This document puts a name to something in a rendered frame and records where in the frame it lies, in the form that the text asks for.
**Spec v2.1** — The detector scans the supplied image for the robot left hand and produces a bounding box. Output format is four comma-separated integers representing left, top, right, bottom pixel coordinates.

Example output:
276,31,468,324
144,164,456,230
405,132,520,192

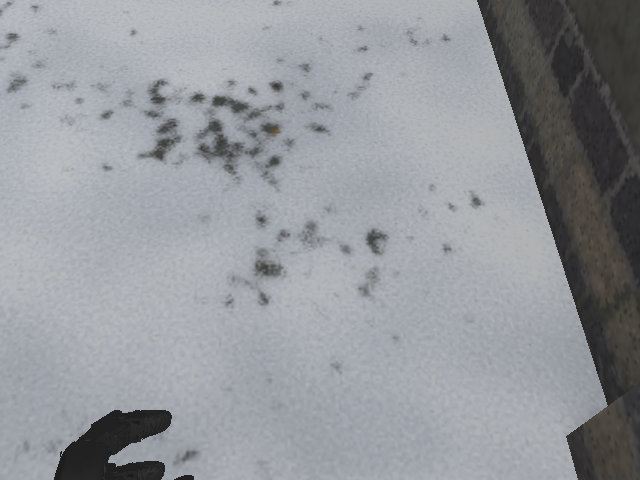
54,410,194,480

